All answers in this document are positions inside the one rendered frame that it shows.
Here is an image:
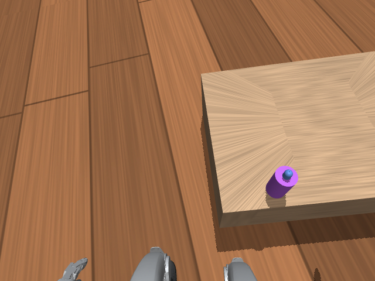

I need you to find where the left robot hand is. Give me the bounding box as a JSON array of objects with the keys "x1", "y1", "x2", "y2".
[{"x1": 58, "y1": 258, "x2": 88, "y2": 281}]

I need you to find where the bottle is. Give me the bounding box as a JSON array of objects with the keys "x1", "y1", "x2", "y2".
[{"x1": 266, "y1": 166, "x2": 298, "y2": 198}]

